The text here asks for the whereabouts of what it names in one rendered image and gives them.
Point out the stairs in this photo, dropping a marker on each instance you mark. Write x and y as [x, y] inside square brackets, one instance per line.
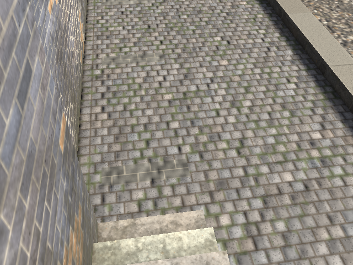
[170, 239]

